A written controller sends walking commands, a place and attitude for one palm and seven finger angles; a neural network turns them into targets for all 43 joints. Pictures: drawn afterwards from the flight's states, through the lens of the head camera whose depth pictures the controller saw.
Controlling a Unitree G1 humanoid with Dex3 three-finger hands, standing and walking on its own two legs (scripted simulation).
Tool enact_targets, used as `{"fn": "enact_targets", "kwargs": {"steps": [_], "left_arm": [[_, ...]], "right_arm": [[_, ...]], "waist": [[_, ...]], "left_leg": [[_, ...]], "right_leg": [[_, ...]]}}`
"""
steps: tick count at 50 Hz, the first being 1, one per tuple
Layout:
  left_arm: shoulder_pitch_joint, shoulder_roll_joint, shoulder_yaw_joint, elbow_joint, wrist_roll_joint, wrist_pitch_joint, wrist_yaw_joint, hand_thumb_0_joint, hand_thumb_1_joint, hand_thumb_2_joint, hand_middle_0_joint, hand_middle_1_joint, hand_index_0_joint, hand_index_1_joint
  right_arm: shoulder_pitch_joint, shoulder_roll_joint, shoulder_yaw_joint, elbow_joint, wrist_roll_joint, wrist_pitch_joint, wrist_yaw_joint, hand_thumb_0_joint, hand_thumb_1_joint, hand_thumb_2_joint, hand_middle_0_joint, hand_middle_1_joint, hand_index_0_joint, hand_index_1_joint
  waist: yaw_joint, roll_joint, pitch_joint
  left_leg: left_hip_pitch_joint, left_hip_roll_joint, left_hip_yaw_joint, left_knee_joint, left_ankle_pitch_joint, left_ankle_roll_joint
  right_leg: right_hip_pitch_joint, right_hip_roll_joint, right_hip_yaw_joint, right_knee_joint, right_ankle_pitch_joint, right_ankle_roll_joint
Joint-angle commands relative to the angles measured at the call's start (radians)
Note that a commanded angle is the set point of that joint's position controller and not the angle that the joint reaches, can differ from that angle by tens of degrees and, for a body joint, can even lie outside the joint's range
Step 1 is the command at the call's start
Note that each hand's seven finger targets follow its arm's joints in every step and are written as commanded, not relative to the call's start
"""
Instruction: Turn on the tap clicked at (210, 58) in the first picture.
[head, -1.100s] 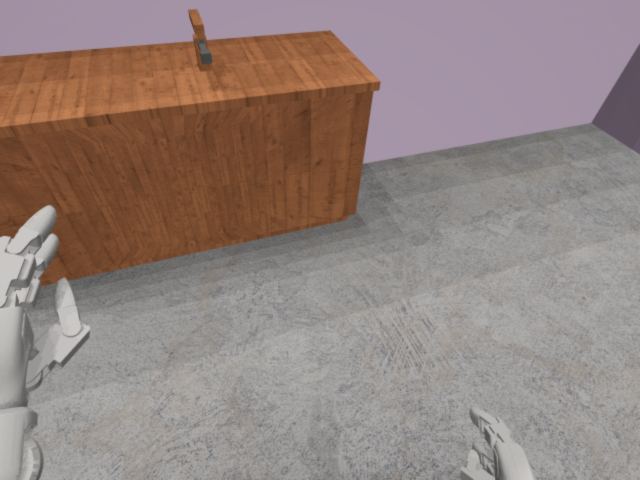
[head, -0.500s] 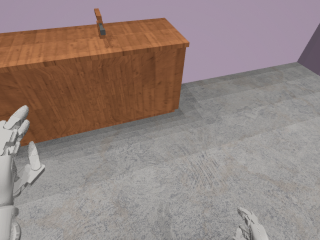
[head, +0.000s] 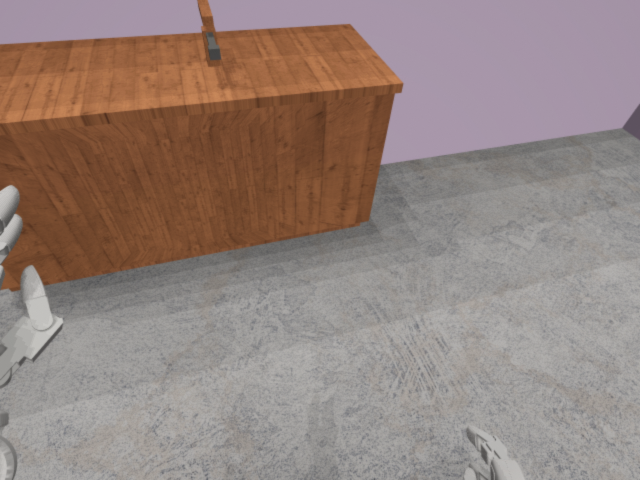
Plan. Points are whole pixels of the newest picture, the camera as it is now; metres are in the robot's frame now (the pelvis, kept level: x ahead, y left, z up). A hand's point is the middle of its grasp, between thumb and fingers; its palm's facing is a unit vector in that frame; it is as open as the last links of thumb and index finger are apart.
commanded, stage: walk to a spot facing it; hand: left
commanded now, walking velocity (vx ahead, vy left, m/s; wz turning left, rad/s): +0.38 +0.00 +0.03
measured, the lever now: (214, 52) +1.08 +0.31 +0.03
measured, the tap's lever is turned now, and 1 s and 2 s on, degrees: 0 0 0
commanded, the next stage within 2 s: turn to face it in 0.64 s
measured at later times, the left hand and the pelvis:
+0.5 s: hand (183, 188) +0.37 +0.17 +0.19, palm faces +0.43 -0.76 -0.48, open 7.4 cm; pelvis +0.17 -0.07 +0.00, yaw +6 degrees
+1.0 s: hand (159, 128) +0.46 +0.22 +0.21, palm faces +0.57 -0.71 -0.42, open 7.4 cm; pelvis +0.30 -0.05 +0.01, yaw +11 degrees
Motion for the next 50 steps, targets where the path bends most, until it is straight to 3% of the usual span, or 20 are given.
{"fn": "enact_targets", "kwargs": {"steps": [1, 5, 8, 11, 13, 14, 15, 16, 18, 21, 25, 33, 36, 37, 38, 39, 40, 42, 45, 50], "left_arm": [[-0.077, 0.147, 0.065, -0.268, 0.003, -0.068, 0.006, 0.0, 0.9, 0.9, -0.2, -0.3, -0.2, -0.3], [-0.038, 0.144, 0.088, -0.219, 0.01, -0.053, -0.01, 0.0, 0.9, 0.9, -0.2, -0.3, -0.2, -0.3], [-0.052, 0.143, 0.092, -0.179, 0.012, -0.048, -0.019, 0.0, 0.9, 0.9, -0.2, -0.3, -0.2, -0.3], [-0.104, 0.166, 0.103, -0.195, 0.01, -0.048, -0.022, 0.0, 0.9, 0.9, -0.2, -0.3, -0.2, -0.3], [-0.111, 0.174, 0.107, -0.199, 0.012, -0.034, -0.022, 0.0, 0.9, 0.9, -0.2, -0.3, -0.2, -0.3], [-0.129, 0.2, 0.116, -0.21, 0.02, -0.028, -0.019, 0.0, 0.9, 0.9, -0.2, -0.3, -0.2, -0.3], [-0.114, 0.234, 0.145, -0.203, 0.02, -0.032, -0.017, 0.0, 0.9, 0.9, -0.2, -0.3, -0.2, -0.3], [-0.145, 0.285, 0.206, -0.244, 0.0, -0.059, -0.011, 0.0, 0.9, 0.9, -0.2, -0.3, -0.2, -0.3], [-0.101, 0.277, 0.194, -0.264, 0.002, -0.079, -0.021, 0.0, 0.9, 0.9, -0.2, -0.3, -0.2, -0.3], [-0.068, 0.235, 0.181, -0.257, 0.003, -0.076, -0.021, 0.0, 0.9, 0.9, -0.2, -0.3, -0.2, -0.3], [-0.014, 0.212, 0.174, -0.245, -0.017, -0.053, -0.003, 0.0, 0.9, 0.9, -0.2, -0.3, -0.2, -0.3], [-0.091, 0.17, 0.09, -0.27, 0.002, -0.016, 0.037, 0.0, 0.9, 0.9, -0.2, -0.3, -0.2, -0.3], [-0.186, 0.178, 0.061, -0.32, 0.005, -0.014, 0.049, 0.0, 0.9, 0.9, -0.2, -0.3, -0.2, -0.3], [-0.202, 0.183, 0.065, -0.339, 0.002, -0.022, 0.052, 0.0, 0.9, 0.9, -0.2, -0.3, -0.2, -0.3], [-0.195, 0.185, 0.079, -0.36, -0.001, -0.038, 0.051, 0.0, 0.9, 0.9, -0.2, -0.3, -0.2, -0.3], [-0.2, 0.196, 0.086, -0.391, -0.006, -0.062, 0.051, 0.0, 0.9, 0.9, -0.2, -0.3, -0.2, -0.3], [-0.168, 0.244, 0.105, -0.293, 0.006, -0.071, 0.033, 0.0, 0.9, 0.9, -0.2, -0.3, -0.2, -0.3], [-0.135, 0.249, 0.153, -0.335, -0.004, -0.065, 0.018, 0.0, 0.9, 0.9, -0.2, -0.3, -0.2, -0.3], [-0.044, 0.187, 0.133, -0.356, -0.018, -0.062, 0.004, 0.0, 0.9, 0.9, -0.2, -0.3, -0.2, -0.3], [-0.078, 0.132, 0.084, -0.195, -0.017, -0.035, 0.002, 0.0, 0.9, 0.9, -0.2, -0.3, -0.2, -0.3]], "right_arm": [[-0.065, -0.152, -0.057, -0.144, 0.01, -0.07, 0.004, 0.0, -0.9, -0.9, 0.2, 0.3, 0.2, 0.3], [-0.062, -0.131, -0.049, -0.154, 0.004, -0.076, -0.005, 0.0, -0.9, -0.9, 0.2, 0.3, 0.2, 0.3], [-0.062, -0.127, -0.049, -0.156, -0.002, -0.083, -0.019, 0.0, -0.9, -0.9, 0.2, 0.3, 0.2, 0.3], [-0.071, -0.128, -0.048, -0.158, 0.0, -0.09, -0.027, 0.0, -0.9, -0.9, 0.2, 0.3, 0.2, 0.3], [-0.097, -0.13, -0.049, -0.159, 0.011, -0.081, -0.022, 0.0, -0.9, -0.9, 0.2, 0.3, 0.2, 0.3], [-0.1, -0.122, -0.052, -0.162, 0.018, -0.069, -0.015, 0.0, -0.9, -0.9, 0.2, 0.3, 0.2, 0.3], [-0.115, -0.094, -0.052, -0.192, 0.019, -0.062, -0.012, 0.0, -0.9, -0.9, 0.2, 0.3, 0.2, 0.3], [-0.132, -0.122, -0.048, -0.2, 0.001, -0.066, -0.009, 0.0, -0.9, -0.9, 0.2, 0.3, 0.2, 0.3], [-0.139, -0.143, -0.057, -0.172, 0.0, -0.043, 0.007, 0.0, -0.9, -0.9, 0.2, 0.3, 0.2, 0.3], [-0.159, -0.119, -0.044, -0.17, 0.011, 0.005, 0.003, 0.0, -0.9, -0.9, 0.2, 0.3, 0.2, 0.3], [-0.125, -0.127, -0.052, -0.184, 0.004, 0.005, -0.008, 0.0, -0.9, -0.9, 0.2, 0.3, 0.2, 0.3], [-0.1, -0.111, -0.041, -0.234, -0.002, -0.021, -0.021, 0.0, -0.9, -0.9, 0.2, 0.3, 0.2, 0.3], [-0.077, -0.115, -0.045, -0.23, -0.003, -0.027, -0.029, 0.0, -0.9, -0.9, 0.2, 0.3, 0.2, 0.3], [-0.056, -0.124, -0.05, -0.229, -0.001, -0.031, -0.035, 0.0, -0.9, -0.9, 0.2, 0.3, 0.2, 0.3], [-0.073, -0.147, -0.052, -0.243, 0.001, -0.031, -0.031, 0.0, -0.9, -0.9, 0.2, 0.3, 0.2, 0.3], [-0.081, -0.148, -0.043, -0.251, 0.004, -0.04, -0.016, 0.0, -0.9, -0.9, 0.2, 0.3, 0.2, 0.3], [-0.084, -0.139, -0.041, -0.229, 0.007, -0.044, -0.004, 0.0, -0.9, -0.9, 0.2, 0.3, 0.2, 0.3], [-0.105, -0.148, -0.06, -0.208, 0.012, -0.031, 0.006, 0.0, -0.9, -0.9, 0.2, 0.3, 0.2, 0.3], [-0.112, -0.139, -0.052, -0.204, 0.01, -0.042, 0.022, 0.0, -0.9, -0.9, 0.2, 0.3, 0.2, 0.3], [-0.085, -0.143, -0.037, -0.204, 0.014, -0.068, 0.01, 0.0, -0.9, -0.9, 0.2, 0.3, 0.2, 0.3]], "waist": [[-0.006, 0.164, -0.045], [0.009, 0.245, -0.02], [0.011, 0.241, -0.011], [0.022, 0.243, -0.057], [0.046, 0.173, -0.139], [0.045, 0.02, -0.196], [0.05, -0.187, -0.254], [0.053, -0.175, -0.224], [0.047, -0.091, -0.148], [0.028, -0.02, -0.1], [0.02, -0.044, -0.113], [0.057, -0.118, -0.051], [0.014, -0.048, -0.098], [-0.014, 0.036, -0.151], [-0.005, 0.28, -0.19], [0.021, 0.424, -0.203], [0.023, 0.288, -0.187], [0.017, 0.254, -0.175], [0.038, 0.27, -0.135], [0.023, 0.24, -0.104]], "left_leg": [[0.342, 0.31, -0.364, -0.299, 0.563, 0.147], [0.204, 0.237, -0.145, -0.358, 0.53, 0.089], [0.148, 0.256, -0.105, -0.367, 0.562, 0.09], [0.125, 0.246, -0.056, -0.194, 0.688, 0.089], [0.048, 0.19, -0.031, 0.088, 0.623, 0.061], [-0.115, 0.134, -0.003, 0.36, 0.451, 0.033], [-0.369, -0.016, -0.015, 0.686, -0.055, 0.0], [-0.417, 0.003, -0.143, 0.823, -0.148, -0.016], [-0.424, 0.07, -0.184, 0.873, -0.044, -0.037], [-0.397, 0.126, -0.147, 0.746, 0.023, -0.06], [-0.332, 0.131, -0.058, 0.416, 0.101, -0.062], [-0.234, 0.07, 0.087, 0.081, 0.089, -0.043], [-0.063, 0.017, 0.116, -0.059, 0.122, -0.04], [0.083, 0.011, 0.083, -0.142, 0.175, -0.019], [0.242, 0.192, -0.214, -0.216, 0.389, 0.072], [0.346, 0.414, -0.548, -0.263, 0.805, 0.199], [0.305, 0.426, -0.553, -0.254, 0.754, 0.21], [0.229, 0.421, -0.458, -0.249, 0.621, 0.23], [0.057, 0.325, -0.165, -0.28, 0.525, 0.131], [-0.026, 0.304, -0.024, -0.282, 0.359, 0.052]], "right_leg": [[-0.445, -0.04, -0.019, 0.073, 0.089, 0.013], [-0.268, -0.039, -0.111, -0.184, 0.266, 0.025], [-0.123, -0.028, -0.138, -0.346, 0.306, 0.014], [0.104, 0.042, -0.2, -0.528, 0.306, -0.001], [0.37, 0.059, -0.212, -0.648, 0.383, -0.009], [0.539, -0.092, -0.032, -0.658, 0.412, -0.07], [0.663, -0.356, 0.439, -0.722, 0.61, -0.203], [0.546, -0.429, 0.582, -0.842, 0.495, -0.228], [0.356, -0.43, 0.497, -0.902, 0.121, -0.219], [0.196, -0.359, 0.201, -0.927, 0.126, -0.168], [0.224, -0.333, 0.021, -0.915, 0.284, -0.141], [0.305, -0.336, -0.058, -0.828, 0.478, -0.12], [0.284, -0.322, -0.126, -0.601, 0.593, -0.089], [0.218, -0.265, -0.168, -0.384, 0.648, -0.051], [0.032, -0.128, -0.173, -0.127, 0.329, 0.013], [-0.151, -0.01, -0.086, 0.068, -0.128, 0.025], [-0.179, -0.023, 0.015, 0.124, -0.112, 0.008], [-0.222, -0.064, 0.06, 0.106, -0.044, 0.021], [-0.077, -0.057, -0.003, -0.139, 0.108, 0.029], [0.122, 0.023, -0.102, -0.469, 0.21, 0.044]]}}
